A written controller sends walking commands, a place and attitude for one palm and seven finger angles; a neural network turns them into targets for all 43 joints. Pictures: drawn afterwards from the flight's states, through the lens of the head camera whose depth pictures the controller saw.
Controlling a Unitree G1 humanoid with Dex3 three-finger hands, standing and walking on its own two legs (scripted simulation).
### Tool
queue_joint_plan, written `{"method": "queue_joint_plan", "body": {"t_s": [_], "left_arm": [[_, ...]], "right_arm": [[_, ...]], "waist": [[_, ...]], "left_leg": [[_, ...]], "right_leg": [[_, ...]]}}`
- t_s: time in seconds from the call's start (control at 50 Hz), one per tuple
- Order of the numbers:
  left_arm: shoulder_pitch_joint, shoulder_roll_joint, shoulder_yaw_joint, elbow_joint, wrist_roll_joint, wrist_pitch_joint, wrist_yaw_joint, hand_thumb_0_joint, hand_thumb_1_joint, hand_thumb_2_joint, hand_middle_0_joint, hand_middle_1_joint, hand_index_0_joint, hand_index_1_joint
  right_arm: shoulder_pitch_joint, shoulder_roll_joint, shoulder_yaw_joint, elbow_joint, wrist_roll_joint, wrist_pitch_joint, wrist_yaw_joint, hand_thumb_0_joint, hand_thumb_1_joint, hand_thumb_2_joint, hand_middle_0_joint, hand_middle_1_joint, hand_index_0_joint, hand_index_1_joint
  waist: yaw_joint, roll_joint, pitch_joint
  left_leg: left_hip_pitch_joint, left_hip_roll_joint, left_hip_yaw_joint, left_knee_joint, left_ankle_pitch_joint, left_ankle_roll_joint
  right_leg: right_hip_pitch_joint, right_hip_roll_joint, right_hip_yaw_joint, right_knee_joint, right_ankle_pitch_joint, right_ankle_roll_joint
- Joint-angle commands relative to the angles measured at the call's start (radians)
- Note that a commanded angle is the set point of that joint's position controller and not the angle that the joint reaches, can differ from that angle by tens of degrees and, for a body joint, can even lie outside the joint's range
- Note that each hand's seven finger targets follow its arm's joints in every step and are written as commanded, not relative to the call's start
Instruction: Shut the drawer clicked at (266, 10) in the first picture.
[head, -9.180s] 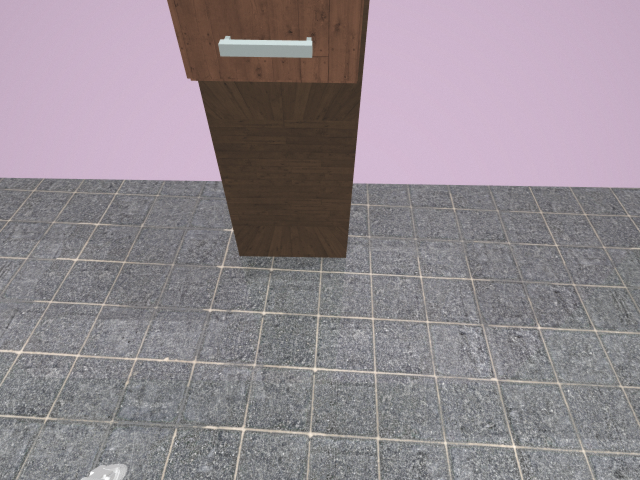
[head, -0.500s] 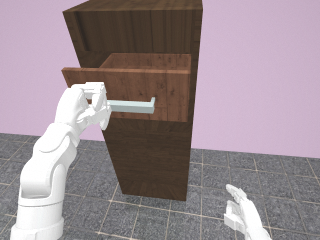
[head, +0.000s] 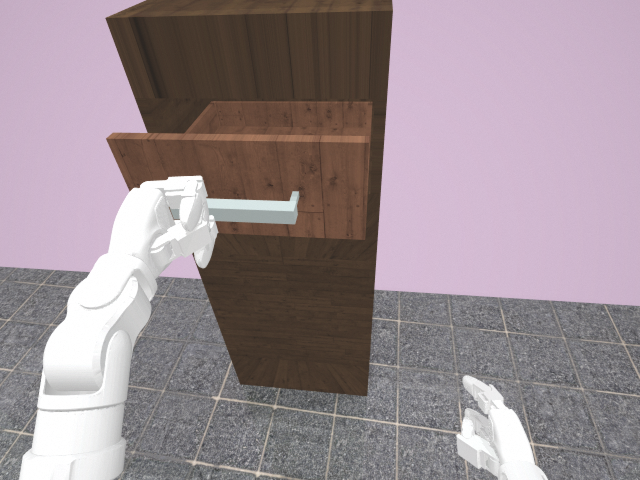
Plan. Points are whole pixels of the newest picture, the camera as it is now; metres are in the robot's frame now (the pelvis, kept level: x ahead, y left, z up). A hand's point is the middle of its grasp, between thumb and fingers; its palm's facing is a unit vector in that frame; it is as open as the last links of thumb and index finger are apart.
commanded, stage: bring the fist close to the handle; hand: left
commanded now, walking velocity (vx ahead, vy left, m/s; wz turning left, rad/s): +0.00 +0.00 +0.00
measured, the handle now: (237, 202) +0.46 +0.18 +0.14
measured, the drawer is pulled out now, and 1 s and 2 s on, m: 0.14 0.14 0.09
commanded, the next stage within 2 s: push the drawer shut in 1.26 s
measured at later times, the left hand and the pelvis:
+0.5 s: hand (231, 238) +0.34 +0.15 +0.17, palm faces +0.01 -1.00 -0.02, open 3.3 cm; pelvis +0.01 +0.00 +0.00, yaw +0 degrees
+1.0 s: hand (248, 240) +0.38 +0.15 +0.13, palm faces +0.00 -1.00 -0.01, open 3.3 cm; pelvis +0.01 +0.01 +0.00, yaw -1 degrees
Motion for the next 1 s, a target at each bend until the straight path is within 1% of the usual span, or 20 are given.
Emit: {"method": "queue_joint_plan", "body": {"t_s": [0.0,0.06,0.1,0.18,0.2,0.28,0.3,0.4,0.44,0.52,0.56,0.62,0.68,0.7,0.78,0.82,0.84,0.9,0.92,0.98], "left_arm": [[-0.294,0.164,0.087,-0.192,0.013,-0.112,0.015,0.0,0.9,0.9,-1.4,-1.6,-1.4,-1.6],[-0.305,0.119,0.041,-0.233,0.023,-0.158,0.017,0.0,0.9,0.9,-1.4,-1.6,-1.4,-1.6],[-0.253,0.152,0.078,-0.183,0.025,-0.173,0.018,0.0,0.9,0.9,-1.4,-1.6,-1.4,-1.6],[-0.305,0.09,0.006,-0.19,0.034,-0.201,0.016,0.0,0.9,0.9,-1.4,-1.6,-1.4,-1.6],[-0.29,0.107,0.02,-0.16,0.036,-0.206,0.02,0.0,0.9,0.9,-1.4,-1.6,-1.4,-1.6],[-0.337,0.075,-0.015,-0.101,0.042,-0.229,0.024,0.0,0.9,0.9,-1.4,-1.6,-1.4,-1.6],[-0.334,0.101,0.005,-0.08,0.045,-0.239,0.029,0.0,0.9,0.9,-1.4,-1.6,-1.4,-1.6],[-0.377,0.109,0.015,0.031,0.054,-0.281,0.039,0.0,0.9,0.9,-1.4,-1.6,-1.4,-1.6],[-0.394,0.103,0.014,0.044,0.057,-0.303,0.041,0.0,0.9,0.9,-1.4,-1.6,-1.4,-1.6],[-0.412,0.1,0.007,0.125,0.066,-0.345,0.042,0.0,0.9,0.9,-1.4,-1.6,-1.4,-1.6],[-0.442,0.081,-0.012,0.113,0.07,-0.376,0.043,0.0,0.9,0.9,-1.4,-1.6,-1.4,-1.6],[-0.404,0.077,-0.01,0.14,0.073,-0.413,0.043,0.0,0.9,0.9,-1.4,-1.6,-1.4,-1.6],[-0.43,0.08,-0.006,0.203,0.075,-0.429,0.047,0.0,0.9,0.9,-1.4,-1.6,-1.4,-1.6],[-0.414,0.105,0.017,0.236,0.077,-0.436,0.051,0.0,0.9,0.9,-1.4,-1.6,-1.4,-1.6],[-0.481,0.094,0.003,0.231,0.085,-0.479,0.055,0.0,0.9,0.9,-1.4,-1.6,-1.4,-1.6],[-0.524,0.077,-0.024,0.25,0.089,-0.509,0.055,0.0,0.9,0.9,-1.4,-1.6,-1.4,-1.6],[-0.519,0.059,-0.036,0.268,0.088,-0.521,0.054,0.0,0.9,0.9,-1.4,-1.6,-1.4,-1.6],[-0.5,0.101,-0.001,0.287,0.088,-0.551,0.056,0.0,0.9,0.9,-1.4,-1.6,-1.4,-1.6],[-0.514,0.071,-0.029,0.285,0.089,-0.553,0.052,0.0,0.9,0.9,-1.4,-1.6,-1.4,-1.6],[-0.463,0.114,0.028,0.32,0.084,-0.549,0.053,0.0,0.9,0.9,-1.4,-1.6,-1.4,-1.6]], "right_arm": [[-0.195,-0.089,-0.045,-0.19,-0.01,-0.062,0.004,0.0,-0.9,-0.9,0.2,0.3,0.2,0.3],[-0.179,-0.082,-0.047,-0.201,-0.013,-0.067,0.007,0.0,-0.9,-0.9,0.2,0.3,0.2,0.3],[-0.165,-0.09,-0.051,-0.188,-0.018,-0.062,0.005,0.0,-0.9,-0.9,0.2,0.3,0.2,0.3],[-0.161,-0.079,-0.05,-0.196,-0.014,-0.062,0.002,0.0,-0.9,-0.9,0.2,0.3,0.2,0.3],[-0.154,-0.085,-0.054,-0.189,-0.015,-0.063,0.0,0.0,-0.9,-0.9,0.2,0.3,0.2,0.3],[-0.142,-0.083,-0.056,-0.186,-0.017,-0.062,-0.008,0.0,-0.9,-0.9,0.2,0.3,0.2,0.3],[-0.132,-0.088,-0.06,-0.181,-0.018,-0.062,-0.01,0.0,-0.9,-0.9,0.2,0.3,0.2,0.3],[-0.112,-0.091,-0.065,-0.171,-0.02,-0.054,-0.012,0.0,-0.9,-0.9,0.2,0.3,0.2,0.3],[-0.102,-0.088,-0.065,-0.176,-0.022,-0.051,-0.011,0.0,-0.9,-0.9,0.2,0.3,0.2,0.3],[-0.076,-0.092,-0.072,-0.171,-0.021,-0.045,-0.01,0.0,-0.9,-0.9,0.2,0.3,0.2,0.3],[-0.062,-0.088,-0.075,-0.173,-0.023,-0.052,-0.005,0.0,-0.9,-0.9,0.2,0.3,0.2,0.3],[-0.041,-0.093,-0.082,-0.171,-0.027,-0.056,-0.001,0.0,-0.9,-0.9,0.2,0.3,0.2,0.3],[-0.023,-0.097,-0.086,-0.156,-0.026,-0.052,-0.001,0.0,-0.9,-0.9,0.2,0.3,0.2,0.3],[-0.018,-0.104,-0.088,-0.152,-0.028,-0.048,-0.002,0.0,-0.9,-0.9,0.2,0.3,0.2,0.3],[-0.001,-0.096,-0.092,-0.153,-0.029,-0.045,-0.003,0.0,-0.9,-0.9,0.2,0.3,0.2,0.3],[0.013,-0.097,-0.095,-0.143,-0.029,-0.048,-0.003,0.0,-0.9,-0.9,0.2,0.3,0.2,0.3],[0.02,-0.096,-0.096,-0.141,-0.03,-0.05,-0.002,0.0,-0.9,-0.9,0.2,0.3,0.2,0.3],[0.027,-0.104,-0.102,-0.139,-0.032,-0.053,-0.002,0.0,-0.9,-0.9,0.2,0.3,0.2,0.3],[0.024,-0.1,-0.1,-0.143,-0.031,-0.054,0.0,0.0,-0.9,-0.9,0.2,0.3,0.2,0.3],[0.032,-0.105,-0.104,-0.139,-0.032,-0.052,0.003,0.0,-0.9,-0.9,0.2,0.3,0.2,0.3]], "waist": [[0.01,-0.092,-0.178],[-0.002,-0.069,-0.207],[0.003,-0.114,-0.181],[-0.016,-0.031,-0.166],[-0.015,-0.066,-0.148],[-0.027,-0.069,-0.162],[-0.023,-0.099,-0.167],[-0.026,-0.109,-0.164],[-0.025,-0.075,-0.193],[-0.034,-0.091,-0.191],[-0.035,-0.044,-0.215],[-0.031,-0.084,-0.244],[-0.044,-0.096,-0.202],[-0.038,-0.141,-0.196],[-0.048,-0.057,-0.235],[-0.063,-0.057,-0.232],[-0.063,-0.052,-0.236],[-0.05,-0.096,-0.271],[-0.054,-0.069,-0.27],[-0.039,-0.098,-0.271]], "left_leg": [[0.009,-0.032,-0.043,-0.041,0.198,0.03],[0.028,-0.032,-0.04,-0.038,0.234,0.029],[0.01,-0.028,-0.038,-0.037,0.238,0.03],[0.022,-0.03,-0.038,-0.043,0.215,0.023],[0.013,-0.027,-0.039,-0.042,0.211,0.024],[0.014,-0.033,-0.04,-0.039,0.194,0.026],[0.01,-0.028,-0.041,-0.04,0.2,0.027],[-0.009,-0.027,-0.039,-0.043,0.185,0.025],[-0.003,-0.028,-0.037,-0.042,0.219,0.023],[-0.015,-0.023,-0.033,-0.035,0.229,0.022],[0.006,-0.023,-0.035,-0.03,0.258,0.017],[0.001,-0.018,-0.033,-0.025,0.292,0.018],[-0.02,-0.02,-0.029,-0.023,0.263,0.017],[-0.039,-0.018,-0.029,-0.024,0.247,0.021],[-0.018,-0.02,-0.023,-0.016,0.27,0.018],[-0.013,-0.015,-0.029,-0.009,0.266,0.018],[-0.014,-0.016,-0.029,-0.007,0.268,0.017],[-0.018,-0.013,-0.03,-0.005,0.282,0.02],[-0.019,-0.015,-0.03,-0.008,0.282,0.019],[-0.034,-0.015,-0.027,-0.01,0.296,0.019]], "right_leg": [[0.063,0.013,0.079,-0.072,0.178,0.018],[0.073,0.012,0.071,-0.051,0.242,0.016],[0.07,0.017,0.071,-0.058,0.25,0.017],[0.04,0.015,0.065,-0.058,0.22,0.012],[0.036,0.019,0.065,-0.064,0.21,0.012],[0.031,0.016,0.068,-0.064,0.196,0.014],[0.037,0.019,0.067,-0.066,0.195,0.013],[0.033,0.018,0.07,-0.067,0.18,0.012],[0.051,0.015,0.068,-0.052,0.228,0.008],[0.048,0.016,0.068,-0.047,0.247,0.008],[0.046,0.018,0.064,-0.034,0.276,0.003],[0.064,0.018,0.062,-0.02,0.318,0.004],[0.035,0.02,0.064,-0.029,0.3,0.006],[0.038,0.022,0.067,-0.033,0.282,0.008],[0.036,0.019,0.073,-0.021,0.306,0.004],[0.014,0.022,0.071,-0.019,0.291,0.003],[0.011,0.023,0.069,-0.015,0.294,0.003],[0.035,0.024,0.071,-0.01,0.306,0.004],[0.033,0.022,0.072,-0.008,0.312,0.003],[0.054,0.022,0.072,-0.008,0.338,0.003]]}}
